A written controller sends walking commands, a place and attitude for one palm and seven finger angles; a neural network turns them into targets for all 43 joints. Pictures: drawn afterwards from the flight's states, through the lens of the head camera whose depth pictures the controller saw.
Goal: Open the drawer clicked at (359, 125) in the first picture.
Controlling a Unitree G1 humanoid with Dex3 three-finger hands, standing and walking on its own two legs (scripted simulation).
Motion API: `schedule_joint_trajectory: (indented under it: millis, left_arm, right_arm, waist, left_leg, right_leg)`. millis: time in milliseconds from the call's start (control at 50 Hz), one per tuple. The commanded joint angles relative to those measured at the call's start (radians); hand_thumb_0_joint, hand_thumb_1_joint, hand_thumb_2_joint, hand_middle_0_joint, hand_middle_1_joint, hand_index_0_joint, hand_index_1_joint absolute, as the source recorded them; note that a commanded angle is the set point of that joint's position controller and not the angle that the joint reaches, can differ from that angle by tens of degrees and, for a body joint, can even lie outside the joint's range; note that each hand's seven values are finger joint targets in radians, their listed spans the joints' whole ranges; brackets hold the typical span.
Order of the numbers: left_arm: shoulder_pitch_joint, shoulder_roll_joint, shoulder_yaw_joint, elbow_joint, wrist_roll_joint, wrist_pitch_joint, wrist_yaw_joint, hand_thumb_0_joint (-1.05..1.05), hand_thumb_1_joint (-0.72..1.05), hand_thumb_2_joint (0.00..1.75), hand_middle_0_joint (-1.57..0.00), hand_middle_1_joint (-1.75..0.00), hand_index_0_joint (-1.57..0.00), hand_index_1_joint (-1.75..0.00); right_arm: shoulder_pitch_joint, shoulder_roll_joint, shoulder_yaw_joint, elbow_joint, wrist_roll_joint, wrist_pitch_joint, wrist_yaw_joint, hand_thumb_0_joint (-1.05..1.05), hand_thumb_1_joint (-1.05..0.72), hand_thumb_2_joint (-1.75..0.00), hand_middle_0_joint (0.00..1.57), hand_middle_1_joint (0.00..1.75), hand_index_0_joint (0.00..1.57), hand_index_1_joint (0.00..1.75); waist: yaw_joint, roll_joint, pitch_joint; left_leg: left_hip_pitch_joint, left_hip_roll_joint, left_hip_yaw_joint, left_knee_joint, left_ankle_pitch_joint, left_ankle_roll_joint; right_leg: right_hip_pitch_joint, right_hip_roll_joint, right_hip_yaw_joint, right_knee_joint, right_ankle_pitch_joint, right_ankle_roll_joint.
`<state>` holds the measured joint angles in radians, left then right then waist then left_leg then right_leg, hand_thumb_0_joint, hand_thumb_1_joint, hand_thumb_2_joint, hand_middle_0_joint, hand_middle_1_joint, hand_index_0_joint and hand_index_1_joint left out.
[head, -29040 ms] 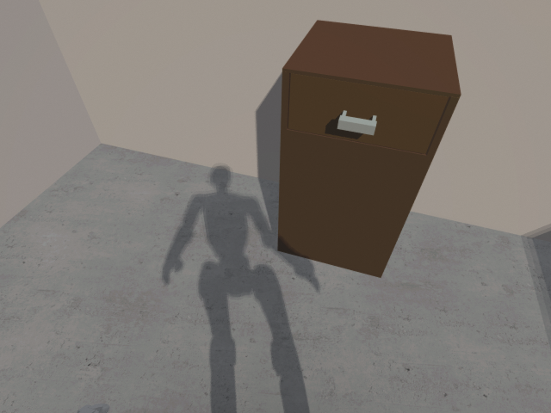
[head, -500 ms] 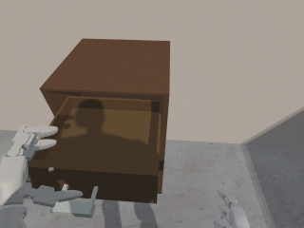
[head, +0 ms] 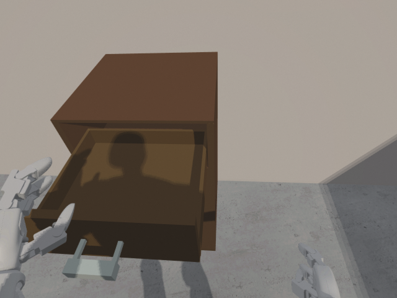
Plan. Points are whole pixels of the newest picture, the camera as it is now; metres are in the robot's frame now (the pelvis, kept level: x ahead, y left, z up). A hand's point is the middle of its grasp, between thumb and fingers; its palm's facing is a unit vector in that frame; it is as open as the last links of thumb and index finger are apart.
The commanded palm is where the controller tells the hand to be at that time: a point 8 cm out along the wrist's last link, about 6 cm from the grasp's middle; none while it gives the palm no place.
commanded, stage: draw the hand back to the body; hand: left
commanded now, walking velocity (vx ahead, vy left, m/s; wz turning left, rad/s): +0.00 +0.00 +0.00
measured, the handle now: (96, 257) +0.20 +0.25 -0.02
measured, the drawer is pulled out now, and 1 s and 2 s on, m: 0.30 0.30 0.30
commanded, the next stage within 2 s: step back with the hand held close in 0.26 s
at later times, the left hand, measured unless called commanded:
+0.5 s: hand (51, 225) +0.17 +0.24 +0.16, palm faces +0.38 -0.80 -0.45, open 7.4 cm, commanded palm +0.11 +0.28 +0.17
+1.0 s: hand (12, 259) +0.12 +0.27 +0.16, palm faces +0.36 -0.80 -0.49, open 7.4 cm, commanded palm +0.07 +0.31 +0.17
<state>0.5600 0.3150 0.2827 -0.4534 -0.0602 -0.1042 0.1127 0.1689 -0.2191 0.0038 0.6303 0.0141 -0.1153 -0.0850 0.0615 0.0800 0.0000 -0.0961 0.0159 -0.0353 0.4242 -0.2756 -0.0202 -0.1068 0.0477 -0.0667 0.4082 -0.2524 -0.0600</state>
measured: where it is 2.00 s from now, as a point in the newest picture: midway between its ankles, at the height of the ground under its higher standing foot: outside the picture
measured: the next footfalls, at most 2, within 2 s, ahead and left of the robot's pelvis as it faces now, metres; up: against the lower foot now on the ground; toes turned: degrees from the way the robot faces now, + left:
right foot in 1.46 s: -0.18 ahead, -0.11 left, +0.00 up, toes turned -5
left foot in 1.80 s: -0.23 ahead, +0.11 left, +0.00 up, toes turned +2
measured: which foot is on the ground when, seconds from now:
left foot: down 0.00-1.00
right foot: down 0.00-1.00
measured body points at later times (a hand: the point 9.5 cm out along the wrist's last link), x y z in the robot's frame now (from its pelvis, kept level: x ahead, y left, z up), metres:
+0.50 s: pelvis -0.02 +0.00 +0.00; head -0.01 -0.02 +0.45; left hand +0.15 +0.28 +0.18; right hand +0.17 -0.22 -0.09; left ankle -0.03 +0.13 -0.74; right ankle -0.01 -0.08 -0.74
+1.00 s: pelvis -0.07 +0.03 -0.01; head -0.05 +0.04 +0.44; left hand +0.10 +0.31 +0.18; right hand +0.13 -0.19 -0.08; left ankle -0.03 +0.14 -0.74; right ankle -0.01 -0.08 -0.74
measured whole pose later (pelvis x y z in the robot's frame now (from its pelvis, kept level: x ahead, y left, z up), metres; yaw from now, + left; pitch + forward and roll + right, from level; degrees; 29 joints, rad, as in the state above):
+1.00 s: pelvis -0.07 +0.03 -0.01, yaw +0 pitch +1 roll +0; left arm 0.65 0.39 0.39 -0.63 -0.03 -0.17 0.14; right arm 0.16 -0.18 0.02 0.53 0.01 -0.08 -0.06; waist 0.01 -0.02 0.01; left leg -0.35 -0.03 0.00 0.57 -0.24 0.03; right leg -0.38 -0.01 -0.04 0.57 -0.22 -0.02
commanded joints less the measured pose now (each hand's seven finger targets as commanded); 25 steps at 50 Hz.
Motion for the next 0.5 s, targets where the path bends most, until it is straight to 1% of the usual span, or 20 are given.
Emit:
schedule_joint_trajectory:
  millis: [0, 20, 40, 60, 80, 100, 120, 140, 200, 220, 240, 280, 320, 340, 360, 380, 400, 420, 440, 480]
  left_arm:
    - [-0.073, 0.168, 0.099, -0.205, -0.003, -0.070, 0.016, 0.00, 0.83, 0.87, -0.21, -0.34, -0.21, -0.34]
    - [-0.080, 0.177, 0.105, -0.217, -0.003, -0.072, 0.017, 0.00, 0.87, 0.88, -0.20, -0.32, -0.20, -0.32]
    - [-0.092, 0.180, 0.108, -0.219, -0.002, -0.072, 0.015, 0.00, 0.90, 0.90, -0.20, -0.30, -0.20, -0.30]
    - [-0.076, 0.170, 0.103, -0.186, -0.005, -0.070, 0.016, 0.00, 0.90, 0.90, -0.20, -0.30, -0.20, -0.30]
    - [-0.086, 0.177, 0.102, -0.215, -0.003, -0.073, 0.015, 0.00, 0.90, 0.90, -0.20, -0.30, -0.20, -0.30]
    - [-0.072, 0.175, 0.111, -0.187, -0.005, -0.071, 0.017, 0.00, 0.90, 0.90, -0.20, -0.30, -0.20, -0.30]
    - [-0.083, 0.179, 0.110, -0.207, -0.005, -0.073, 0.015, 0.00, 0.90, 0.90, -0.20, -0.30, -0.20, -0.30]
    - [-0.096, 0.191, 0.120, -0.206, -0.003, -0.074, 0.016, 0.00, 0.90, 0.90, -0.20, -0.30, -0.20, -0.30]
    - [-0.073, 0.174, 0.112, -0.177, -0.009, -0.072, 0.014, 0.00, 0.90, 0.90, -0.20, -0.30, -0.20, -0.30]
    - [-0.077, 0.170, 0.105, -0.188, -0.007, -0.075, 0.011, 0.00, 0.90, 0.90, -0.20, -0.30, -0.20, -0.30]
    - [-0.092, 0.176, 0.106, -0.194, -0.007, -0.075, 0.010, 0.00, 0.90, 0.90, -0.20, -0.30, -0.20, -0.30]
    - [-0.088, 0.175, 0.105, -0.204, -0.005, -0.080, 0.012, 0.00, 0.90, 0.90, -0.20, -0.30, -0.20, -0.30]
    - [-0.075, 0.182, 0.112, -0.206, -0.005, -0.080, 0.014, 0.00, 0.90, 0.90, -0.20, -0.30, -0.20, -0.30]
    - [-0.082, 0.181, 0.113, -0.202, -0.003, -0.079, 0.013, 0.00, 0.90, 0.90, -0.20, -0.30, -0.20, -0.30]
    - [-0.188, 0.305, 0.250, -0.289, -0.004, -0.117, 0.022, 0.00, 0.90, 0.90, -0.20, -0.30, -0.20, -0.30]
    - [-0.101, 0.224, 0.192, -0.201, 0.005, -0.121, 0.014, 0.00, 0.90, 0.90, -0.20, -0.30, -0.20, -0.30]
    - [-0.068, 0.207, 0.168, -0.186, 0.011, -0.115, 0.010, 0.00, 0.90, 0.90, -0.20, -0.30, -0.20, -0.30]
    - [-0.044, 0.187, 0.151, -0.179, 0.014, -0.115, 0.009, 0.00, 0.90, 0.90, -0.20, -0.30, -0.20, -0.30]
    - [-0.053, 0.198, 0.153, -0.230, 0.019, -0.128, 0.007, 0.00, 0.90, 0.90, -0.20, -0.30, -0.20, -0.30]
    - [0.031, 0.178, 0.148, -0.233, 0.017, -0.131, 0.012, 0.00, 0.90, 0.90, -0.20, -0.30, -0.20, -0.30]
  right_arm:
    - [-0.134, -0.075, -0.027, -0.171, 0.001, -0.059, -0.001, 0.00, -0.90, -0.90, 0.20, 0.30, 0.20, 0.30]
    - [-0.138, -0.074, -0.028, -0.176, 0.000, -0.062, -0.001, 0.00, -0.90, -0.90, 0.20, 0.30, 0.20, 0.30]
    - [-0.142, -0.077, -0.028, -0.171, 0.001, -0.063, -0.002, 0.00, -0.90, -0.90, 0.20, 0.30, 0.20, 0.30]
    - [-0.142, -0.073, -0.027, -0.166, 0.001, -0.060, -0.002, 0.00, -0.90, -0.90, 0.20, 0.30, 0.20, 0.30]
    - [-0.140, -0.074, -0.025, -0.175, 0.002, -0.062, -0.001, 0.00, -0.90, -0.90, 0.20, 0.30, 0.20, 0.30]
    - [-0.141, -0.070, -0.025, -0.167, 0.001, -0.061, -0.001, 0.00, -0.90, -0.90, 0.20, 0.30, 0.20, 0.30]
    - [-0.140, -0.073, -0.024, -0.175, 0.000, -0.062, 0.000, 0.00, -0.90, -0.90, 0.20, 0.30, 0.20, 0.30]
    - [-0.149, -0.072, -0.026, -0.170, 0.001, -0.064, -0.001, 0.00, -0.90, -0.90, 0.20, 0.30, 0.20, 0.30]
    - [-0.146, -0.070, -0.025, -0.170, 0.001, -0.061, 0.000, 0.00, -0.90, -0.90, 0.20, 0.30, 0.20, 0.30]
    - [-0.146, -0.070, -0.026, -0.174, 0.003, -0.061, 0.002, 0.00, -0.90, -0.90, 0.20, 0.30, 0.20, 0.30]
    - [-0.150, -0.073, -0.026, -0.171, 0.002, -0.064, 0.002, 0.00, -0.90, -0.90, 0.20, 0.30, 0.20, 0.30]
    - [-0.144, -0.073, -0.026, -0.172, 0.002, -0.068, 0.002, 0.00, -0.90, -0.90, 0.20, 0.30, 0.20, 0.30]
    - [-0.142, -0.074, -0.028, -0.173, 0.000, -0.070, 0.003, 0.00, -0.90, -0.90, 0.20, 0.30, 0.20, 0.30]
    - [-0.148, -0.073, -0.029, -0.168, -0.001, -0.071, 0.001, 0.00, -0.90, -0.90, 0.20, 0.30, 0.20, 0.30]
    - [-0.108, -0.104, -0.029, -0.200, 0.009, -0.048, 0.008, 0.00, -0.90, -0.90, 0.20, 0.30, 0.20, 0.30]
    - [-0.099, -0.082, -0.032, -0.175, 0.006, -0.031, 0.012, 0.00, -0.90, -0.90, 0.20, 0.30, 0.20, 0.30]
    - [-0.112, -0.083, -0.036, -0.185, 0.010, -0.022, 0.015, 0.00, -0.90, -0.90, 0.20, 0.30, 0.20, 0.30]
    - [-0.109, -0.086, -0.036, -0.188, 0.010, -0.014, 0.017, 0.00, -0.90, -0.90, 0.20, 0.30, 0.20, 0.30]
    - [-0.120, -0.093, -0.038, -0.202, 0.007, -0.015, 0.017, 0.00, -0.90, -0.90, 0.20, 0.30, 0.20, 0.30]
    - [-0.103, -0.100, -0.044, -0.202, 0.006, -0.008, 0.020, 0.00, -0.90, -0.90, 0.20, 0.30, 0.20, 0.30]
  waist:
    - [-0.009, -0.038, -0.049]
    - [-0.008, -0.065, -0.052]
    - [-0.009, -0.038, -0.034]
    - [-0.010, -0.040, -0.013]
    - [-0.008, -0.030, -0.028]
    - [-0.006, -0.038, -0.021]
    - [-0.005, -0.045, -0.040]
    - [-0.007, -0.018, -0.016]
    - [-0.005, -0.054, -0.020]
    - [-0.007, -0.054, -0.020]
    - [-0.009, -0.026, -0.008]
    - [-0.007, -0.016, -0.030]
    - [-0.003, -0.041, -0.061]
    - [-0.005, -0.029, -0.042]
    - [-0.042, -0.066, 0.063]
    - [-0.051, -0.146, 0.038]
    - [-0.053, -0.175, 0.037]
    - [-0.057, -0.188, 0.008]
    - [-0.054, -0.140, -0.014]
    - [-0.055, -0.071, -0.085]
  left_leg:
    - [0.015, 0.007, 0.033, -0.032, 0.231, 0.046]
    - [0.015, 0.008, 0.032, -0.033, 0.228, 0.048]
    - [0.010, 0.006, 0.031, -0.033, 0.218, 0.044]
    - [0.007, 0.006, 0.034, -0.036, 0.196, 0.046]
    - [0.009, 0.007, 0.031, -0.039, 0.197, 0.046]
    - [0.006, 0.006, 0.032, -0.038, 0.196, 0.046]
    - [0.007, 0.006, 0.028, -0.042, 0.199, 0.047]
    - [0.008, 0.004, 0.033, -0.040, 0.190, 0.044]
    - [0.003, 0.006, 0.031, -0.040, 0.180, 0.048]
    - [0.007, 0.007, 0.032, -0.039, 0.180, 0.048]
    - [0.006, 0.005, 0.032, -0.043, 0.167, 0.044]
    - [0.011, 0.006, 0.031, -0.043, 0.177, 0.046]
    - [0.018, 0.006, 0.031, -0.042, 0.195, 0.048]
    - [0.016, 0.005, 0.031, -0.041, 0.195, 0.045]
    - [-0.070, 0.009, -0.002, 0.010, 0.112, 0.058]
    - [-0.063, 0.002, -0.010, 0.052, 0.087, 0.059]
    - [-0.054, -0.002, -0.007, 0.078, 0.095, 0.059]
    - [-0.055, -0.005, -0.003, 0.098, 0.093, 0.059]
    - [-0.058, -0.008, 0.000, 0.090, 0.103, 0.057]
    - [-0.057, 0.013, -0.007, 0.044, 0.150, 0.059]
  right_leg:
    - [-0.019, -0.085, 0.038, -0.094, 0.210, 0.048]
    - [-0.016, -0.087, 0.040, -0.094, 0.209, 0.050]
    - [-0.026, -0.084, 0.046, -0.109, 0.188, 0.047]
    - [-0.037, -0.085, 0.045, -0.117, 0.162, 0.049]
    - [-0.030, -0.088, 0.047, -0.112, 0.159, 0.047]
    - [-0.031, -0.085, 0.046, -0.114, 0.160, 0.048]
    - [-0.016, -0.087, 0.047, -0.109, 0.162, 0.048]
    - [-0.034, -0.087, 0.055, -0.127, 0.150, 0.047]
    - [-0.028, -0.088, 0.053, -0.125, 0.135, 0.050]
    - [-0.032, -0.088, 0.054, -0.126, 0.130, 0.051]
    - [-0.042, -0.087, 0.057, -0.139, 0.110, 0.048]
    - [-0.028, -0.088, 0.052, -0.126, 0.122, 0.048]
    - [-0.009, -0.089, 0.052, -0.118, 0.148, 0.050]
    - [-0.019, -0.087, 0.055, -0.128, 0.150, 0.048]
    - [-0.152, -0.144, 0.180, -0.191, 0.160, 0.043]
    - [-0.160, -0.173, 0.168, -0.199, 0.136, 0.034]
    - [-0.177, -0.190, 0.182, -0.202, 0.174, 0.027]
    - [-0.176, -0.203, 0.181, -0.193, 0.176, 0.026]
    - [-0.176, -0.208, 0.175, -0.178, 0.204, 0.017]
    - [-0.123, -0.202, 0.149, -0.117, 0.216, 0.018]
